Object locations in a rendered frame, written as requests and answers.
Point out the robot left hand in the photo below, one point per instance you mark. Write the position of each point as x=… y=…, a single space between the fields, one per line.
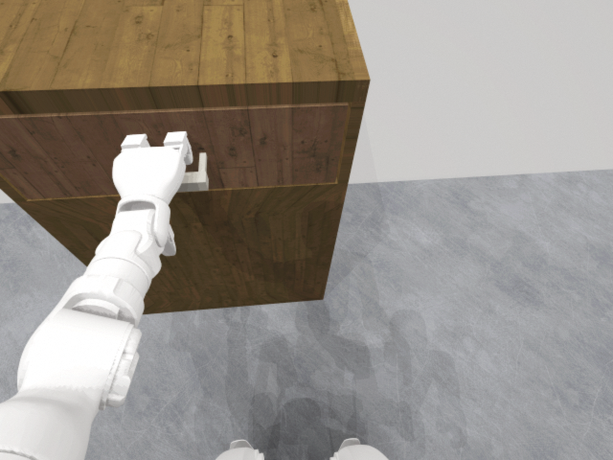
x=155 y=171

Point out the left robot forearm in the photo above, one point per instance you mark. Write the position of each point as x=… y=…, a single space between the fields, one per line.
x=117 y=279

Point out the robot shin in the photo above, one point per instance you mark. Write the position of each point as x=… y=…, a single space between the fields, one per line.
x=240 y=444
x=349 y=442

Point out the robot left upper arm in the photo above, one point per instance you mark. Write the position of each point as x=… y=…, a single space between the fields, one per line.
x=82 y=363

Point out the cabinet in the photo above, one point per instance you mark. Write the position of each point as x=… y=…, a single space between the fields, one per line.
x=235 y=247

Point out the handle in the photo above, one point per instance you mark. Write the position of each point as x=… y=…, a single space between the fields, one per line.
x=196 y=181

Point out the left robot shin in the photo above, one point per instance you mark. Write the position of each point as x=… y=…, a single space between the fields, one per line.
x=240 y=444

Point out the drawer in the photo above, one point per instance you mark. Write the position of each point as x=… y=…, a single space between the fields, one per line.
x=71 y=154

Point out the right robot shin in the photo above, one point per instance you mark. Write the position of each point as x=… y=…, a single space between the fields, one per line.
x=349 y=442

